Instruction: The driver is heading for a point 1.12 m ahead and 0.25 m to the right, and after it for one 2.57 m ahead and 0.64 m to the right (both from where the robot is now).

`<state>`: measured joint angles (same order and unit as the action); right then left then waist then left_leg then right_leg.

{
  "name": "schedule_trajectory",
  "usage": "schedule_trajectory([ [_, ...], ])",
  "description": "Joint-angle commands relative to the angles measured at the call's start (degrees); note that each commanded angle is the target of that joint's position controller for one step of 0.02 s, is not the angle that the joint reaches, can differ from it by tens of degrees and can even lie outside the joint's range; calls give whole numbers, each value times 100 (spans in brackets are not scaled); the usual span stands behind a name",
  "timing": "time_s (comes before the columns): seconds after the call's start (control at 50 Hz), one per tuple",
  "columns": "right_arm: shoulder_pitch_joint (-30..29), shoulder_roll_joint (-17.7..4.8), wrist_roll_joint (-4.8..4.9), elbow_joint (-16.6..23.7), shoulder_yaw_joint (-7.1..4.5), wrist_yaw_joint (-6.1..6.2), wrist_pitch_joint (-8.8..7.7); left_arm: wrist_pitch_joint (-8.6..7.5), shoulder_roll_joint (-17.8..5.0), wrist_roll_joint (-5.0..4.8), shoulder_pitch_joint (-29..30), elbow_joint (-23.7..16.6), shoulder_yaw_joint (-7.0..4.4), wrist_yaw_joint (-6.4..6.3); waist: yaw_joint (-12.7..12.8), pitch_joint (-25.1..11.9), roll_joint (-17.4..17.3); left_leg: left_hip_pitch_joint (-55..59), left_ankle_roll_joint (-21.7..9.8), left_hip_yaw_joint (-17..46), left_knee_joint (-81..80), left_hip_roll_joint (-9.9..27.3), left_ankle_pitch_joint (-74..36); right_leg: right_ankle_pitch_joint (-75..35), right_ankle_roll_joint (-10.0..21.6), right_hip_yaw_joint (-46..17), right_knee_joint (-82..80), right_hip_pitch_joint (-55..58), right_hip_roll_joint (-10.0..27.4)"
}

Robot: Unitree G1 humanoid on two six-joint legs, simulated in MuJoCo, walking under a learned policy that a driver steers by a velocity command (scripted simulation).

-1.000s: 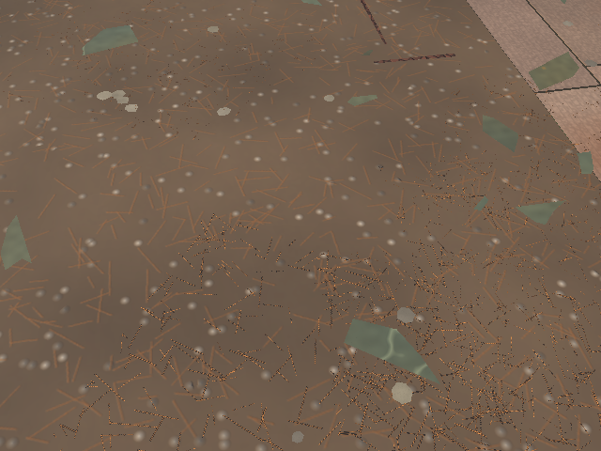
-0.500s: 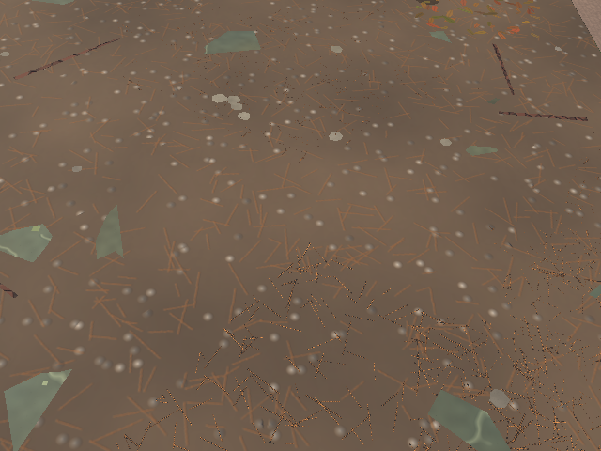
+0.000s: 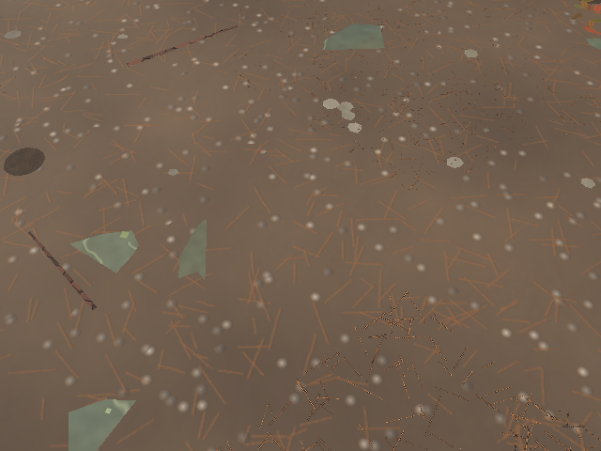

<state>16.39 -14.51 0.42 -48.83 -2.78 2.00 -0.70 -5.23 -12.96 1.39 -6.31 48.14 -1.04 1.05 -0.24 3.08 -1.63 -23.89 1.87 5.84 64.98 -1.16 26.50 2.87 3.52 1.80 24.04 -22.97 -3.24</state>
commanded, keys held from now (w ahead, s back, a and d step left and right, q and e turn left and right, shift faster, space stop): no key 0.26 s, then e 0.40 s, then w+e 0.24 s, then s+e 0.06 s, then s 0.04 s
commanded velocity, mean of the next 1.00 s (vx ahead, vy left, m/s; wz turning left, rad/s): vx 0.09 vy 0.00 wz -0.27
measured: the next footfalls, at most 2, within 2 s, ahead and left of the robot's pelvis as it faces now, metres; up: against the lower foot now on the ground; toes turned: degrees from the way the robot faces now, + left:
left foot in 0.16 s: +0.10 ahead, +0.14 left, +0.00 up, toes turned -2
left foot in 1.06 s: +0.30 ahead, +0.07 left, +0.00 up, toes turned -27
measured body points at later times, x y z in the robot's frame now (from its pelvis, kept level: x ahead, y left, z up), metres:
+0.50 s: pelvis +0.07 +0.01 -0.01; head +0.10 +0.01 +0.44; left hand +0.19 +0.28 -0.13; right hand +0.13 -0.26 -0.14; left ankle +0.06 +0.14 -0.73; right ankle +0.10 -0.08 -0.72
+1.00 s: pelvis +0.14 -0.01 +0.02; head +0.16 -0.03 +0.46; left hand +0.32 +0.24 -0.09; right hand +0.24 -0.32 -0.07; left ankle +0.26 +0.11 -0.71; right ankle +0.10 -0.08 -0.73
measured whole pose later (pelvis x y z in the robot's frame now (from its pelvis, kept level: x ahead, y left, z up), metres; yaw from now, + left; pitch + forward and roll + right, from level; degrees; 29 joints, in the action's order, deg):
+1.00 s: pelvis +0.14 -0.01 +0.02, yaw -21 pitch +3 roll +1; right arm 4.8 -15.7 0.4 -42.4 -4.3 1.2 -5.2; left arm -0.3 -16.0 -0.9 -16.6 42.3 -4.0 -1.5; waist 3.2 -0.6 0.0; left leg -24.9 2.5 5.9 32.5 -1.2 12.8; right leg 11.8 4.0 -11.7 22.7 -13.0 -6.5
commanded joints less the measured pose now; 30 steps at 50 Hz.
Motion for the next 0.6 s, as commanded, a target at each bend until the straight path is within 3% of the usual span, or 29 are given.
schedule_trajectory([
  [0.02, 809, -11, -38, 93, -5, 84, 64, -21, -528, 89, 171, -179, -82, -6, -254, -781, 813, 606, 106, -252, -1343, 273, -30, -1836, 1036, -976, -908, 274, 1259],
  [0.06, 651, -61, -55, 114, 14, 98, 68, 18, -739, 26, 12, -101, -151, -62, -175, -1101, 782, 884, 90, -275, -2030, 306, -374, -1455, 1127, -1071, -850, 500, 1413],
  [0.1, 572, -217, -36, 92, -26, 72, 126, 118, -846, -83, 87, -122, -173, -109, -213, -1135, 733, 1288, -1, -355, -2695, 281, -1142, 268, 1033, -1165, -949, 329, 1436],
  [0.14, 398, -255, -119, 102, -49, 50, 178, 199, -728, -139, 117, -109, -120, -135, -253, -779, 705, 1704, -191, -466, -3279, 194, -1489, 2009, 696, -1148, -1034, -237, 1226],
  [0.16, 303, -293, -193, 176, -47, 60, 185, 209, -561, -124, -22, -33, -59, -131, -258, -568, 618, 1775, -326, -279, -3586, 342, -1529, 2619, 407, -1131, -1014, -459, 1097],
  [0.18, 268, -474, -228, 257, -63, 87, 174, 212, -472, -95, -146, 11, -27, -123, -188, -359, 333, 1688, -513, 164, -4015, 736, -1324, 2835, 119, -968, -710, -583, 885],
  [0.2, 144, -823, -147, 150, -155, 91, 150, 224, -483, -125, -414, 18, -74, -137, 184, -163, -483, 809, -695, 280, -4194, 753, -238, 2344, -80, -389, -441, -103, 406],
  [0.24, -34, -299, -169, 78, -42, 56, 12, 254, -468, -95, -438, 149, -83, -212, 189, -8, -711, 40, -575, 252, -4648, 601, 511, 1487, -194, -214, 52, 734, 332],
  [0.28, -182, -240, -145, 49, -35, 23, -116, 302, -457, -73, -637, 311, -84, -249, 236, 24, -628, 130, -416, 100, -4512, 498, 11, 1169, -136, -248, 125, 797, 372],
  [0.34, 35, -650, -47, 61, -192, 118, -164, 292, -659, -151, -274, 133, -151, -236, 16, -90, -204, 861, -516, 15, -4072, 548, -1102, 732, 7, -313, 453, 122, 315],
  [0.42, 275, -827, -56, 146, -316, 281, -90, 359, -616, -190, -170, -123, -215, -171, -116, -514, -499, 1564, -1074, 597, -3934, 1452, -2866, 481, -50, -238, 1494, -510, 249],
  [0.48, -183, -828, -19, 391, -341, 355, -56, 472, -516, -196, -281, -246, -258, -83, -10, -538, -758, 1506, -1421, 936, -3908, 2144, -3779, 2270, -12, -86, 2212, -701, 329],
  [0.52, -514, -968, 48, 501, -392, 355, -28, 527, -461, -230, -375, -281, -268, -27, 115, -516, -542, 1203, -1184, 523, -3732, 1991, -3733, 1934, 45, 87, 1706, -223, 325],
  [0.54, -578, -1001, 88, 507, -408, 342, -7, 552, -490, -221, -525, -236, -298, -10, 196, -584, -454, 978, -954, 172, -3489, 1745, -3442, 1293, 85, 179, 1225, 286, 209],
  [0.56, -340, -935, 72, 433, -408, 308, 10, 572, -661, -191, -641, -243, -372, -15, 197, -636, -99, 669, -632, -264, -2928, 1383, -2788, 435, 190, -132, 673, 813, 222],
  [0.58, -207, -623, -73, 595, -341, 279, 9, 574, -1447, -143, -724, -377, -584, -85, 17, -657, 1484, -479, 38, -1171, -1230, 450, -1333, -1099, 816, -2210, -51, 1497, 1383],
  [0.6, -798, -424, -142, 830, -243, 279, 4, 500, -1516, -10, -1333, -350, -540, -51, 483, -996, 1898, -1355, 138, -514, 59, -227, 1352, -1966, 1729, -3837, -597, 1996, 2321],
])
Velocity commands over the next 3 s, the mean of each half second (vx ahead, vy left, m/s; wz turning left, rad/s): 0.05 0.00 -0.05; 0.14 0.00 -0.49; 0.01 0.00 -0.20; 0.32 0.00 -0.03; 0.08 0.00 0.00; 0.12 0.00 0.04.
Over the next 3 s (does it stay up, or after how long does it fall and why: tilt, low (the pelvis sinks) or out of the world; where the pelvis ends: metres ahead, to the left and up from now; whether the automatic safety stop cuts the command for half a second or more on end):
stays up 0.46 -0.14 0.00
